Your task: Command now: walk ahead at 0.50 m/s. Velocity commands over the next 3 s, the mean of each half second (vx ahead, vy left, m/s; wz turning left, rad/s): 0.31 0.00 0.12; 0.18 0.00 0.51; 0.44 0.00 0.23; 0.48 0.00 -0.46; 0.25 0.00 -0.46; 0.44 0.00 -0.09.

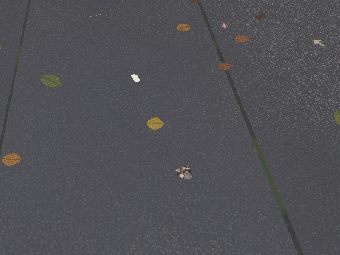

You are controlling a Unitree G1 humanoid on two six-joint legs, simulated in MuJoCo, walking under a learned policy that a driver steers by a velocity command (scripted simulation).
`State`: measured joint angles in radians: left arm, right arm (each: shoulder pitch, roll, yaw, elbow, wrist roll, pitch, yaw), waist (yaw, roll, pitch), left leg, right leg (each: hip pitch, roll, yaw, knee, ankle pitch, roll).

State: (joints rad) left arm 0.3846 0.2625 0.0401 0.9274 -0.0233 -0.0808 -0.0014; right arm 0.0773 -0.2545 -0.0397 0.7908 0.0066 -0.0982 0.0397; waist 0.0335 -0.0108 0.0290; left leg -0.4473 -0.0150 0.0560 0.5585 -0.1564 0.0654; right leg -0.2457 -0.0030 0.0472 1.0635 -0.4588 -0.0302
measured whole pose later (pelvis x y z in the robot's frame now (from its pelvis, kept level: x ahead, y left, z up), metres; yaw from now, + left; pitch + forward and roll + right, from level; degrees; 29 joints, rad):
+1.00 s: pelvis +0.27 +0.03 +0.03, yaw +23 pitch +2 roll -4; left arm 0.05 0.31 0.10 0.85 0.00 -0.06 0.01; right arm 0.43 -0.24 -0.06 0.83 0.01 -0.04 -0.02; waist -0.05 -0.03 -0.02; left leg -0.15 0.00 -0.07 0.35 -0.23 0.06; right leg -0.61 -0.03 0.03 0.87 -0.12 0.00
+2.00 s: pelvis +0.76 +0.25 +0.02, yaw +10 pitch +1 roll +2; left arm 0.20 0.33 0.08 0.74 -0.02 -0.02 -0.01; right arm 0.28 -0.27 -0.07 0.78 -0.01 -0.10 0.00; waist -0.04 -0.05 0.03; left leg -0.15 -0.01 0.10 0.32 -0.19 0.02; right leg -0.63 -0.08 0.04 1.05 -0.27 0.00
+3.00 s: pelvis +1.15 +0.28 +0.02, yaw -4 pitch +3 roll +0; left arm 0.13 0.29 0.05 0.68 -0.01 -0.07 -0.03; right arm 0.42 -0.26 -0.04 0.81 0.01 -0.07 0.00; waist -0.08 -0.04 0.00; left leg -0.05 -0.01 0.01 0.27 -0.27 0.03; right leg -0.66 -0.07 0.02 0.71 -0.04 0.01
